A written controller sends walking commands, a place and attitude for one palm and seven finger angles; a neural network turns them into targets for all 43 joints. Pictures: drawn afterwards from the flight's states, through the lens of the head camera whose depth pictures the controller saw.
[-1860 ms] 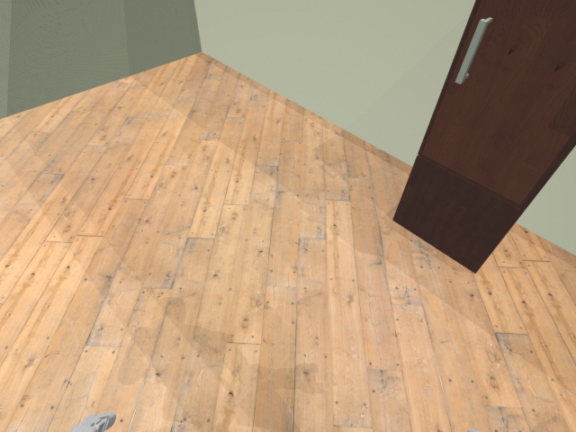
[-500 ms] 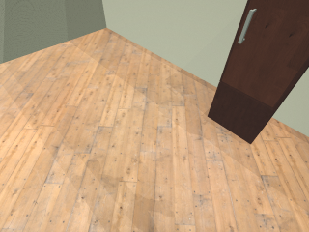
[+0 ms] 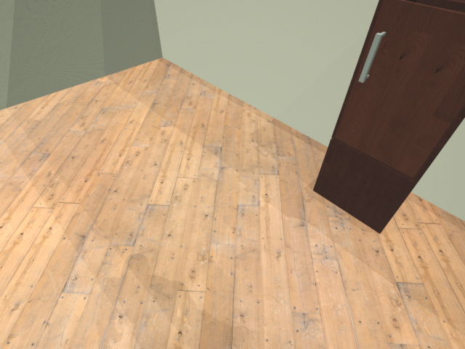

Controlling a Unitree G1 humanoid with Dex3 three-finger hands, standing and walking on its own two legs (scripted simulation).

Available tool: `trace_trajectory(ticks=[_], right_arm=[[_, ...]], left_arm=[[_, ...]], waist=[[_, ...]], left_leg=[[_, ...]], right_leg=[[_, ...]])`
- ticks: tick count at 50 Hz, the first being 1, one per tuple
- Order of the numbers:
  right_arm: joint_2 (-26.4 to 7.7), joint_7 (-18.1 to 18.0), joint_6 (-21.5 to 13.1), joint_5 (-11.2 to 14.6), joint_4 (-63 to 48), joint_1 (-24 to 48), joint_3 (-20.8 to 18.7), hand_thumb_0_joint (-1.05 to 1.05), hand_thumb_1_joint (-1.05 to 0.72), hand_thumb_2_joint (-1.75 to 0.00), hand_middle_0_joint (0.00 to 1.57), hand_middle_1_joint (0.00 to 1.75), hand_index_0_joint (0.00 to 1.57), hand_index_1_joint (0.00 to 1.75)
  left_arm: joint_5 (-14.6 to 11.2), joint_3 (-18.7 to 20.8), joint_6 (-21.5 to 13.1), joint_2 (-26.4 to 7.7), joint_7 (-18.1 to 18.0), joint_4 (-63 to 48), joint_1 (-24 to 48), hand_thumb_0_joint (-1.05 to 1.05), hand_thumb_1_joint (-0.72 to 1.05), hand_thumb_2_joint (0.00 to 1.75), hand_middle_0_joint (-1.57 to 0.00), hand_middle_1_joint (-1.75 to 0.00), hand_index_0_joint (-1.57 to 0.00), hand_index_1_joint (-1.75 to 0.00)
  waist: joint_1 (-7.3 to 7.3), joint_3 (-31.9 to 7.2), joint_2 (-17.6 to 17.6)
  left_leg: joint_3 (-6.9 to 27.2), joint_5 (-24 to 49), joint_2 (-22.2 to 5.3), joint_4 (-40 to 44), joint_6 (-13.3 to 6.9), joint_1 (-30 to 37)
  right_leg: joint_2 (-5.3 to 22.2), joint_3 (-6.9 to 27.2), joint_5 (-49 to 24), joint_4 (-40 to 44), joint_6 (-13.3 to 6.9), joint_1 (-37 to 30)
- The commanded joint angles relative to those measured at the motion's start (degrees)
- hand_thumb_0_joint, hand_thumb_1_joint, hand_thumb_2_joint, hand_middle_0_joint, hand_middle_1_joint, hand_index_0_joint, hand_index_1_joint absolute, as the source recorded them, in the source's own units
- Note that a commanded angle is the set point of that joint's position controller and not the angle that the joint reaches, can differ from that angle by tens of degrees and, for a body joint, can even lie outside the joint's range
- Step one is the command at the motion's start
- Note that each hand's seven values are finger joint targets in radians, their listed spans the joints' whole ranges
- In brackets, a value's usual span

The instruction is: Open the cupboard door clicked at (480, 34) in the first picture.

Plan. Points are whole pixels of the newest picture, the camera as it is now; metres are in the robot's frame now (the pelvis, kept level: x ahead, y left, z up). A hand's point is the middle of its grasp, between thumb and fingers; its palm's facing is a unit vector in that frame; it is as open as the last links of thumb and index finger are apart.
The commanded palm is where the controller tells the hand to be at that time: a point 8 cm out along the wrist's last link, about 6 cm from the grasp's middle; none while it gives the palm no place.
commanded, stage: walk to a spot facing it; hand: left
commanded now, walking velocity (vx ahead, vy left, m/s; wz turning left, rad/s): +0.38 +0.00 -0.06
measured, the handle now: (372, 57) +1.10 -0.44 +0.06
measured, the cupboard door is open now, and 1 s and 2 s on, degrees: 0 0 0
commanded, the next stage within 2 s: turn to face it in 0.56 s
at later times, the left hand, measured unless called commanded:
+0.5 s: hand (172, 287) +0.30 +0.16 -0.19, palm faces -0.11 -0.98 -0.16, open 7.4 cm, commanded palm none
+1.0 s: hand (167, 259) +0.37 +0.19 -0.19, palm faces -0.09 -0.99 -0.14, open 7.3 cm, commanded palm none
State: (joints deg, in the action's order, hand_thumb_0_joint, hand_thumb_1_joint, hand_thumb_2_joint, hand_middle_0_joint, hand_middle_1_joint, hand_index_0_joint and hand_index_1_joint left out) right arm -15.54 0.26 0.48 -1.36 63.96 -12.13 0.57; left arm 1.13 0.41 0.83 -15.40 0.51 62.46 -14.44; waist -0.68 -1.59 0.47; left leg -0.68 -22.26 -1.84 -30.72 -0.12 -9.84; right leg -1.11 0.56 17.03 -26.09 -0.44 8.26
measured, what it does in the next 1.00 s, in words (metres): walks ahead: right foot, then left foot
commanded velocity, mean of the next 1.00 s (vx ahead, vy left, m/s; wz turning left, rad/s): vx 0.21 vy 0.00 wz -0.26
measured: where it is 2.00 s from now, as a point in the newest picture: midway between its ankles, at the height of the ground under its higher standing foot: (233, 336)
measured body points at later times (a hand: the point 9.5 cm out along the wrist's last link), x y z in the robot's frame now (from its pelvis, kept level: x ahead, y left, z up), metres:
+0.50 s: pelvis +0.18 +0.00 -0.02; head +0.22 +0.00 +0.42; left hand +0.31 +0.22 -0.17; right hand -0.01 -0.17 -0.15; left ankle -0.02 +0.12 -0.73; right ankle +0.30 -0.11 -0.73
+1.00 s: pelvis +0.35 +0.02 -0.01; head +0.38 +0.05 +0.44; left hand +0.38 +0.25 -0.18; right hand +0.42 -0.22 -0.13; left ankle +0.43 +0.11 -0.74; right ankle +0.29 -0.09 -0.69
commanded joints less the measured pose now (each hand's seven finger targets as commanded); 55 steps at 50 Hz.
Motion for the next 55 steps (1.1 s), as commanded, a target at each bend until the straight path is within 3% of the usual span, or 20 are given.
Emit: trace_trajectory(ticks=[1,4,5,6,10,15,20,22,24,25,26,27,30,34,43,44,46,47,50,55], right_arm=[[-5.0,-0.1,-2.3,0.2,-4.7,0.7,-1.9,0.00,-0.90,-0.90,0.20,0.30,0.20,0.30],[-4.4,-0.5,-3.6,0.5,-1.7,-9.2,-2.3,0.00,-0.90,-0.90,0.20,0.30,0.20,0.30],[-8.8,-0.8,-4.1,-0.3,0.9,-16.8,-3.7,0.00,-0.90,-0.90,0.20,0.30,0.20,0.30],[-9.4,-1.4,-4.0,-0.4,2.7,-22.5,-4.1,0.00,-0.90,-0.90,0.20,0.30,0.20,0.30],[-3.0,-2.5,-5.1,-0.1,1.5,-19.5,-2.7,0.00,-0.90,-0.90,0.20,0.30,0.20,0.30],[0.7,-2.9,-6.1,0.4,2.5,-19.2,-2.1,0.00,-0.90,-0.90,0.20,0.30,0.20,0.30],[-0.6,-3.0,-5.9,0.4,4.1,-19.9,-2.8,0.00,-0.90,-0.90,0.20,0.30,0.20,0.30],[-2.1,-3.0,-5.7,0.4,4.3,-19.1,-3.4,0.00,-0.90,-0.90,0.20,0.30,0.20,0.30],[-2.7,-2.7,-5.4,0.7,3.5,-17.0,-3.8,0.00,-0.90,-0.90,0.20,0.30,0.20,0.30],[0.2,-1.8,-5.3,1.3,3.0,-19.1,-3.6,0.00,-0.90,-0.90,0.20,0.30,0.20,0.30],[3.7,-1.8,-5.5,1.6,1.5,-22.4,-3.1,0.00,-0.90,-0.90,0.20,0.30,0.20,0.30],[2.5,-2.0,-4.9,1.9,0.0,-17.8,-3.5,0.00,-0.90,-0.90,0.20,0.30,0.20,0.30],[4.7,-1.3,-3.8,0.6,-1.2,-11.6,-3.4,0.00,-0.90,-0.90,0.20,0.30,0.20,0.30],[7.4,-1.0,-1.0,0.1,-0.9,-15.8,-3.1,0.00,-0.90,-0.90,0.20,0.30,0.20,0.30],[2.9,-1.5,-2.8,0.5,-6.0,-5.9,-3.6,0.00,-0.90,-0.90,0.20,0.30,0.20,0.30],[0.7,-1.9,-3.1,0.5,-5.4,-8.0,-3.9,0.00,-0.90,-0.90,0.20,0.30,0.20,0.30],[-7.9,-2.4,-3.1,-0.2,-6.1,-11.0,-5.3,0.00,-0.90,-0.90,0.20,0.30,0.20,0.30],[-7.5,-2.5,-2.4,-0.1,-7.2,-9.2,-5.1,0.00,-0.90,-0.90,0.20,0.30,0.20,0.30],[-3.2,-2.6,-2.4,-0.2,-9.9,-1.2,-4.2,0.00,-0.90,-0.90,0.20,0.30,0.20,0.30],[-2.2,-2.6,-2.3,-0.1,-10.4,-1.0,-5.4,0.00,-0.90,-0.90,0.20,0.30,0.20,0.30]], left_arm=[[-0.2,3.1,-2.1,-10.7,-0.6,-2.2,-4.7,0.00,0.90,0.90,-0.20,-0.30,-0.20,-0.30],[-0.4,2.9,-2.4,-6.8,-0.6,-3.2,-1.9,0.00,0.90,0.90,-0.20,-0.30,-0.20,-0.30],[-0.5,2.3,-2.4,-3.1,-0.1,-4.7,-0.1,0.00,0.90,0.90,-0.20,-0.30,-0.20,-0.30],[0.0,1.8,-3.1,-1.9,-0.5,-7.1,4.9,0.00,0.90,0.90,-0.20,-0.30,-0.20,-0.30],[0.1,2.7,-3.2,-0.3,0.3,-5.7,4.9,0.00,0.90,0.90,-0.20,-0.30,-0.20,-0.30],[0.1,2.2,-1.8,3.6,1.6,-7.0,7.0,0.00,0.90,0.90,-0.20,-0.30,-0.20,-0.30],[-0.3,2.3,-2.1,4.0,1.4,-7.7,9.1,0.00,0.90,0.90,-0.20,-0.30,-0.20,-0.30],[0.0,2.8,-2.4,2.6,0.9,-5.7,2.3,0.00,0.90,0.90,-0.20,-0.30,-0.20,-0.30],[0.7,4.2,-3.4,-0.4,0.4,-1.7,-11.1,0.00,0.90,0.90,-0.20,-0.30,-0.20,-0.30],[1.2,5.4,-4.3,-5.7,-0.4,-0.1,-17.1,0.00,0.90,0.90,-0.20,-0.30,-0.20,-0.30],[0.4,6.4,-4.4,-10.2,-1.0,0.4,-19.3,0.00,0.90,0.90,-0.20,-0.30,-0.20,-0.30],[-0.8,6.5,-4.0,-9.6,-1.4,-0.8,-15.4,0.00,0.90,0.90,-0.20,-0.30,-0.20,-0.30],[-0.4,4.1,-4.6,-2.2,-1.7,-3.1,-3.6,0.00,0.90,0.90,-0.20,-0.30,-0.20,-0.30],[0.2,2.6,-4.9,0.8,-1.8,-3.7,1.0,0.00,0.90,0.90,-0.20,-0.30,-0.20,-0.30],[0.0,4.7,-2.6,-2.7,-1.4,-4.9,-1.9,0.00,0.90,0.90,-0.20,-0.30,-0.20,-0.30],[-0.3,4.6,-2.2,-1.9,-1.4,-5.3,-2.1,0.00,0.90,0.90,-0.20,-0.30,-0.20,-0.30],[-1.0,4.3,-1.3,2.1,-0.9,-6.5,-5.2,0.00,0.90,0.90,-0.20,-0.30,-0.20,-0.30],[-0.4,4.5,-0.9,0.4,-1.0,-7.4,-3.6,0.00,0.90,0.90,-0.20,-0.30,-0.20,-0.30],[0.4,5.8,0.2,0.2,-0.1,-7.2,-1.8,0.00,0.90,0.90,-0.20,-0.30,-0.20,-0.30],[0.2,5.9,1.7,2.3,0.4,-8.9,-1.5,0.00,0.90,0.90,-0.20,-0.30,-0.20,-0.30]], waist=[[-0.47,8.2,-9.0],[4.19,6.1,-0.4],[6.78,4.9,13.9],[8.33,9.2,16.7],[4.62,11.5,4.1],[1.93,14.0,7.7],[1.27,12.6,7.8],[-1.80,7.3,7.3],[-7.89,0.0,5.1],[-9.54,-5.9,-4.1],[-6.93,-12.7,-15.2],[-6.49,-7.5,-7.0],[-0.93,6.1,-0.1],[4.76,7.8,-3.6],[2.55,2.8,-6.2],[3.33,0.6,-1.6],[3.63,-4.3,21.2],[3.66,-1.8,15.6],[1.08,3.4,9.8],[1.02,-0.4,9.1]], left_leg=[[-2.6,-1.9,-1.2,-4.0,-0.2,-12.4],[0.5,3.2,-3.7,8.9,-2.0,5.8],[15.4,5.5,-13.9,14.4,-6.3,15.0],[23.5,12.5,-20.8,19.3,-9.2,17.1],[11.9,32.3,-19.0,16.3,-10.5,15.9],[-0.4,30.5,-11.9,21.6,-6.7,9.3],[-5.3,45.9,-12.6,18.7,-7.0,9.5],[-6.6,58.7,-13.2,9.6,-6.4,12.7],[-8.4,53.7,-10.8,-8.9,-3.7,7.0],[-8.5,32.3,-6.8,-26.8,-2.0,-5.8],[-5.7,-8.1,1.6,-46.8,-0.2,-17.8],[1.2,-7.9,-0.7,-52.8,-2.2,-20.0],[2.2,1.7,-6.8,-48.3,-1.6,-20.2],[-1.1,3.8,-7.3,-34.0,0.9,-12.6],[-6.1,14.0,-3.5,-1.6,3.8,-2.3],[-5.1,18.8,-5.2,3.8,3.7,3.9],[15.0,36.6,-26.8,11.1,-6.4,12.2],[14.2,29.2,-28.1,12.3,-9.2,6.8],[3.9,22.8,-21.6,14.2,-6.2,-1.0],[-6.0,27.1,-19.4,12.8,-5.8,3.0]], right_leg=[[15.3,18.8,10.8,12.9,-9.3,-0.7],[8.2,7.3,-0.5,-1.5,-5.6,10.1],[0.8,-1.6,2.0,-19.4,-2.3,21.4],[-0.7,-3.5,14.9,-30.2,-1.3,31.7],[6.3,-0.3,7.2,-40.1,-0.7,35.2],[6.1,-6.2,-4.2,-31.1,0.1,31.8],[2.6,-9.9,-7.7,-14.6,-2.5,18.9],[0.5,-10.3,-6.4,-12.5,-4.4,11.6],[-0.2,-9.6,-10.3,-6.0,-5.6,-6.4],[11.4,3.8,-9.3,-3.4,-9.4,-19.5],[26.5,30.6,-13.9,3.4,-15.8,-25.3],[27.8,32.3,-7.9,9.6,-17.6,-18.6],[22.6,15.8,-5.0,12.3,-12.3,4.9],[16.6,0.5,-12.1,14.5,-8.8,18.4],[11.6,4.0,-23.2,1.5,-7.0,9.6],[9.4,2.8,-18.0,-3.0,-5.0,11.0],[-0.2,-5.2,20.6,-27.1,1.3,22.2],[2.2,-2.2,21.4,-35.6,1.1,21.3],[4.7,-1.8,11.0,-43.6,2.1,23.3],[5.8,-4.2,6.4,-38.1,3.8,22.4]])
